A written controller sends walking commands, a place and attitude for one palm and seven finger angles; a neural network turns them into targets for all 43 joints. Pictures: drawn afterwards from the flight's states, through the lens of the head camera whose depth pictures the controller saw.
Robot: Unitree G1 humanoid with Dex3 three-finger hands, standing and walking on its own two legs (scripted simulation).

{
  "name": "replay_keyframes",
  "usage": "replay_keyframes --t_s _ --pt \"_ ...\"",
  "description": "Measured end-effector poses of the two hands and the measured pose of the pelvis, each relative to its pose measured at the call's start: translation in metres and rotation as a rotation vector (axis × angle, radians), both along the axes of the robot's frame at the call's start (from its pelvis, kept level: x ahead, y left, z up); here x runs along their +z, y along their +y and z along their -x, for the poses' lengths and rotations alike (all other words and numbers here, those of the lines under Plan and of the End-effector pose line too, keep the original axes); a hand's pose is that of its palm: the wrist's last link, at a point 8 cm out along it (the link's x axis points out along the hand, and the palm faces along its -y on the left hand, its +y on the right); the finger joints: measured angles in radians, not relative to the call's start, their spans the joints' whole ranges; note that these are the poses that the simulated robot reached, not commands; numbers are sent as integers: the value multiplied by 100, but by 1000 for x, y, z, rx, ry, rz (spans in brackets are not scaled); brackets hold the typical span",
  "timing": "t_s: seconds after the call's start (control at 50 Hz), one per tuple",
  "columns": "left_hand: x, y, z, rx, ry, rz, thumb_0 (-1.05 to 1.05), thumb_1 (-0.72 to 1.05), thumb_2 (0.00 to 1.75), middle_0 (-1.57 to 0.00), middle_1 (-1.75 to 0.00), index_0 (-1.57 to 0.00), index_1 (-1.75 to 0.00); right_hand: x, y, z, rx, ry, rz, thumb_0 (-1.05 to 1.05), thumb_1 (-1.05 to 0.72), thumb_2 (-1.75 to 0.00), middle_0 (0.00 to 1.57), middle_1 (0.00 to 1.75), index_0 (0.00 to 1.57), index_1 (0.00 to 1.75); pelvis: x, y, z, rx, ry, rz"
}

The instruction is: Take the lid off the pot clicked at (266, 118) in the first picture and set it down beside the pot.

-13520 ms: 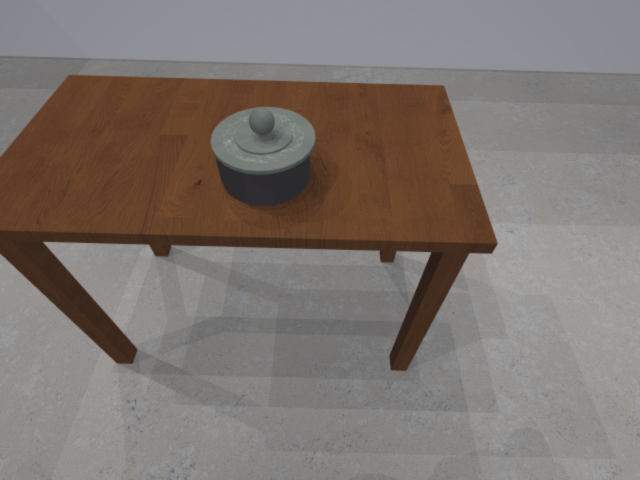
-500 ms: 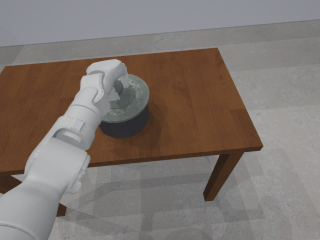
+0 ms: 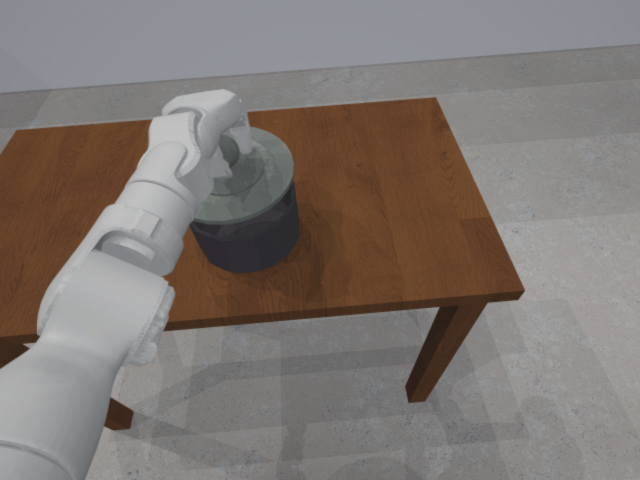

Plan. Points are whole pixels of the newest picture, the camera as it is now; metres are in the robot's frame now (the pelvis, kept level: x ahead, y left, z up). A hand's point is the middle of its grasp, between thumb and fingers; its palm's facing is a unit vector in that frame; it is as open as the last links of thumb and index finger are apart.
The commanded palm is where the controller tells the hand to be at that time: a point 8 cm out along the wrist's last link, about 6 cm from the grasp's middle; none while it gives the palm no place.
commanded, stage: lift the lid straight up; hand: left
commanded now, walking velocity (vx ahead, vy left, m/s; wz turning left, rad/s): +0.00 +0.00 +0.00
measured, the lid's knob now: (222, 151) +0.52 +0.11 +0.13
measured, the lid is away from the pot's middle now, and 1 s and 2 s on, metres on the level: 0.01 0.02 0.10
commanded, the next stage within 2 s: move the lid sideways beside the pot in 1.14 s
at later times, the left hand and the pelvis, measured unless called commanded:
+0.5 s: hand (209, 127) +0.50 +0.11 +0.18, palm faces -0.31 -0.11 -0.94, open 7.1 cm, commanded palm +0.50 +0.12 +0.26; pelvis +0.01 +0.00 +0.00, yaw +0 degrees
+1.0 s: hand (187, 103) +0.48 +0.12 +0.23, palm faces -0.27 -0.11 -0.96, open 7.0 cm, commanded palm +0.50 +0.12 +0.30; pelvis +0.00 +0.01 +0.00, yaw +1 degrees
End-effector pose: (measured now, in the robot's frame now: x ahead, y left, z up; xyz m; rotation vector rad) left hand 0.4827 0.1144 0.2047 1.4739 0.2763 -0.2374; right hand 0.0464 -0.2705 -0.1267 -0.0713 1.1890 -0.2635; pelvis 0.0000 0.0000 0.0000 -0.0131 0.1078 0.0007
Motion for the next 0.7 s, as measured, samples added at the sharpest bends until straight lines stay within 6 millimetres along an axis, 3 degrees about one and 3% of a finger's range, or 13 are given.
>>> replay_keyframes --t_s 0.26,0.7 --pt "20 -11 -8 2 -24 23 0 39 54 -66 -98 -65 -97 -2 7 1 3 1 -18 0 -91 -89 20 30 19 30 1 2 -3 -4 5 -2" --pt "57 6 -3 8 -61 23 0 39 54 -66 -98 -65 -97 7 7 -25 47 -52 -9 0 -91 -89 20 30 19 30 3 5 -5 9 -20 -3"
